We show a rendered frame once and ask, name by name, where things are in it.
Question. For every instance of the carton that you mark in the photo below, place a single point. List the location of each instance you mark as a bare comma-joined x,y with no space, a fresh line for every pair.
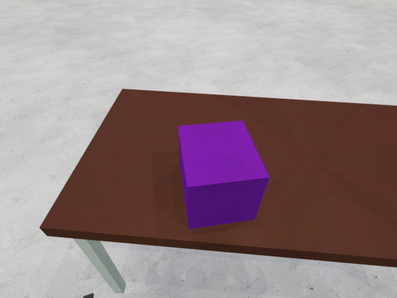
223,176

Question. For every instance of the table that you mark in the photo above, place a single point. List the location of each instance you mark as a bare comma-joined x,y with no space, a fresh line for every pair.
331,193

